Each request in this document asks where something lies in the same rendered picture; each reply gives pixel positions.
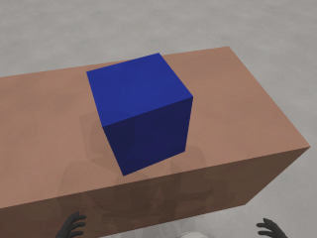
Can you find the carton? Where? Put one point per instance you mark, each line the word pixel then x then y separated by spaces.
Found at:
pixel 144 110

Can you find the right robot hand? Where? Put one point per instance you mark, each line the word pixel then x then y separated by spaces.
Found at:
pixel 275 231

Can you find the pedestal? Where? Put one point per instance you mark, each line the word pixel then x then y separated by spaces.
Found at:
pixel 55 158

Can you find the left robot hand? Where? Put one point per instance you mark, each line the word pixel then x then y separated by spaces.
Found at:
pixel 65 230

